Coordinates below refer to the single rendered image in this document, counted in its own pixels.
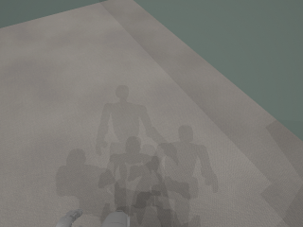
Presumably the robot left hand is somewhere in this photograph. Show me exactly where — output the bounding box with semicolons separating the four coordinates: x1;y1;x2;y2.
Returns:
55;209;83;227

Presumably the left robot thigh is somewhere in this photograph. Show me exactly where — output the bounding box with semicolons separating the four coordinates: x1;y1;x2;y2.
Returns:
100;211;131;227

